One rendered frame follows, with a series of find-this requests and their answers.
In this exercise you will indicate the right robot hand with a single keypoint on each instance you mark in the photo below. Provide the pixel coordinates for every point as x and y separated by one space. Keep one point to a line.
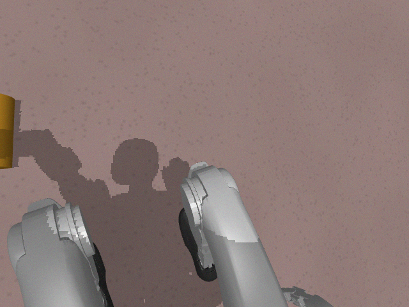
300 298

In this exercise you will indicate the right robot foot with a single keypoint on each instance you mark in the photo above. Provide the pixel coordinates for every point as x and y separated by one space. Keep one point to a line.
207 274

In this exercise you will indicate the left robot foot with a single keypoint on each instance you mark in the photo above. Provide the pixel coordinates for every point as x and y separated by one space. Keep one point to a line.
102 281

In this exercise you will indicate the can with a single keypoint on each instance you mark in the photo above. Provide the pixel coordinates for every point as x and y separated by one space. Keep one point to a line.
7 109

